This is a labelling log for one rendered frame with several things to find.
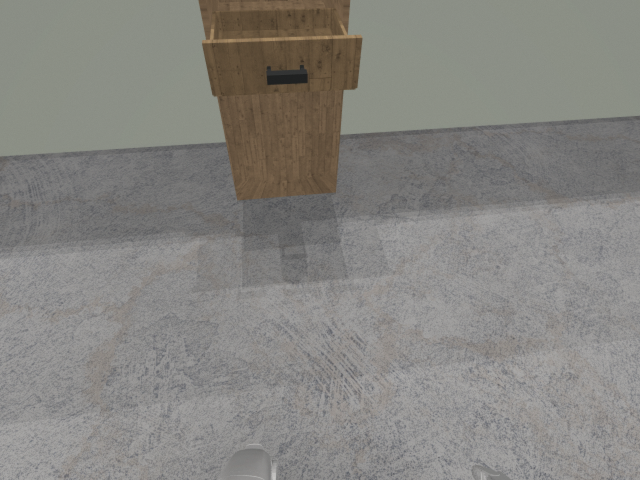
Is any cabinet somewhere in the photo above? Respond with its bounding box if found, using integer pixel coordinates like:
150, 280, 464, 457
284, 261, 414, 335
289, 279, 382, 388
198, 0, 350, 200

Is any handle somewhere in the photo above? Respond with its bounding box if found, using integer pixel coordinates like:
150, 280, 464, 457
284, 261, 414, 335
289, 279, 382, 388
266, 65, 308, 85

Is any drawer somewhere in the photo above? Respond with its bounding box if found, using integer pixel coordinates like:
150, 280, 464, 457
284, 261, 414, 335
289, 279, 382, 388
202, 8, 362, 97

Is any left robot thigh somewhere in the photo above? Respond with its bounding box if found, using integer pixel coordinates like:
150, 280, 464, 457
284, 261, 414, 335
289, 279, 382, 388
216, 449, 277, 480

